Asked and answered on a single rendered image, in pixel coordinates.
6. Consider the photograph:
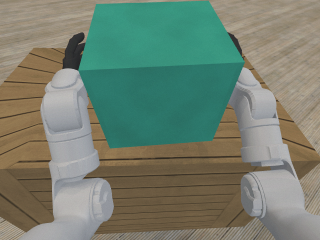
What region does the robot right upper arm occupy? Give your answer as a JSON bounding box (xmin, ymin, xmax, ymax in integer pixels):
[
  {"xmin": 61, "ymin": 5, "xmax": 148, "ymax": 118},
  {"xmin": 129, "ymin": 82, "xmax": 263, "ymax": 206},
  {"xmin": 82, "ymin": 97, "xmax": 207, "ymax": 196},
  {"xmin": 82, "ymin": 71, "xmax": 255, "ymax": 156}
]
[{"xmin": 240, "ymin": 169, "xmax": 320, "ymax": 240}]

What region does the robot left upper arm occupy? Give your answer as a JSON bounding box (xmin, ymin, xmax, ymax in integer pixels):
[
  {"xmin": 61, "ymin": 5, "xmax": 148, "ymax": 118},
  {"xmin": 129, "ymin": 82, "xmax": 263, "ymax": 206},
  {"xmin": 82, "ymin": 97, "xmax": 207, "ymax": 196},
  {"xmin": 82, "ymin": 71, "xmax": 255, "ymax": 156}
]
[{"xmin": 18, "ymin": 177, "xmax": 114, "ymax": 240}]

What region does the left robot hand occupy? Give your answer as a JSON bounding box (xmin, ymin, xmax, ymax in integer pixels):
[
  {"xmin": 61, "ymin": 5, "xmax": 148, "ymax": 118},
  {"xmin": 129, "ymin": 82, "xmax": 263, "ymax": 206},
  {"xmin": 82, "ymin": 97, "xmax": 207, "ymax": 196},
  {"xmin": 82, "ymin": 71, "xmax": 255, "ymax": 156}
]
[{"xmin": 62, "ymin": 32, "xmax": 86, "ymax": 71}]

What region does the carton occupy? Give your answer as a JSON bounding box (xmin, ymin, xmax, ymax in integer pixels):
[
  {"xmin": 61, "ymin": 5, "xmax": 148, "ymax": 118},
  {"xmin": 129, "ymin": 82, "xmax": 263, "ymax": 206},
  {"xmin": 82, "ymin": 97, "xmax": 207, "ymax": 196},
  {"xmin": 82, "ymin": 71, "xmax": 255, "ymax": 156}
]
[{"xmin": 78, "ymin": 0, "xmax": 245, "ymax": 149}]

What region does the robot left forearm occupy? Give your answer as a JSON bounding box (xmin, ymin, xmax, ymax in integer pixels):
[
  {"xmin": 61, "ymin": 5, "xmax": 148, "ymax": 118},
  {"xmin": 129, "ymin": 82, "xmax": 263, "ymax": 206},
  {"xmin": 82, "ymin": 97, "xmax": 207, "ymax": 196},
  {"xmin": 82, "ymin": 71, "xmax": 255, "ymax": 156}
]
[{"xmin": 40, "ymin": 68, "xmax": 100, "ymax": 218}]

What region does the right robot hand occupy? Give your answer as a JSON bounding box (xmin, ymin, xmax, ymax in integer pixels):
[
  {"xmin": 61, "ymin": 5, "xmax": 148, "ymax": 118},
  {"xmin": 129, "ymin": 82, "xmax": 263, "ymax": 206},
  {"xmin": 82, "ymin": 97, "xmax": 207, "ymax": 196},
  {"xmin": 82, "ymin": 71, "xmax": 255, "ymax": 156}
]
[{"xmin": 227, "ymin": 32, "xmax": 244, "ymax": 60}]

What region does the pedestal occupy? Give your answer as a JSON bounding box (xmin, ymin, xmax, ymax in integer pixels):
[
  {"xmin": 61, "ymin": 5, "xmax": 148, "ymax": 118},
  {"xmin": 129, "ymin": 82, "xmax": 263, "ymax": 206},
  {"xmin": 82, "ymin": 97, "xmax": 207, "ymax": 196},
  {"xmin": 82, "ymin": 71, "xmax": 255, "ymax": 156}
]
[{"xmin": 0, "ymin": 47, "xmax": 320, "ymax": 235}]

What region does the robot right forearm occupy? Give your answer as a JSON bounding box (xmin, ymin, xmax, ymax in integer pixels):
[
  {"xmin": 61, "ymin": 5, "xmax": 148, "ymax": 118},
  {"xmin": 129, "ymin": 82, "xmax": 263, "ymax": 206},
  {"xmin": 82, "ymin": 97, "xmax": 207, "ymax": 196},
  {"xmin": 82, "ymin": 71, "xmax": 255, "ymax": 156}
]
[{"xmin": 228, "ymin": 67, "xmax": 305, "ymax": 207}]

